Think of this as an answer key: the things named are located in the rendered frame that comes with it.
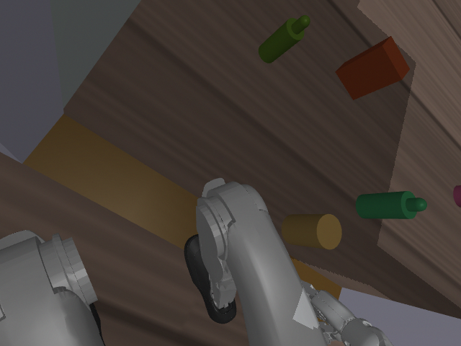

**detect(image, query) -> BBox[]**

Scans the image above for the right robot arm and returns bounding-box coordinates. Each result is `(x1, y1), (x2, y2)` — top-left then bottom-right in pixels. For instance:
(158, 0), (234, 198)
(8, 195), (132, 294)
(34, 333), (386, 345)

(341, 318), (393, 346)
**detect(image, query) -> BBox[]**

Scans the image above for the right robot hand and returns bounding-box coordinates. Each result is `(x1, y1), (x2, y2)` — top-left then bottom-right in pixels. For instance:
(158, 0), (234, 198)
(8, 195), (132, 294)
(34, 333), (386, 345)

(301, 280), (357, 345)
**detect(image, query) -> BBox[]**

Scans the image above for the right robot foot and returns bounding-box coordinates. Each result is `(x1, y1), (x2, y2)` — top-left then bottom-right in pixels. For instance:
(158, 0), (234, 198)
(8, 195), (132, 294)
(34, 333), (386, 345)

(184, 234), (236, 324)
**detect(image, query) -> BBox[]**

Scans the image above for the left robot foot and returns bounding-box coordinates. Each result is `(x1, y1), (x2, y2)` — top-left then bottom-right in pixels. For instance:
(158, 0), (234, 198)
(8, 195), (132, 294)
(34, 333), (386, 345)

(89, 303), (105, 346)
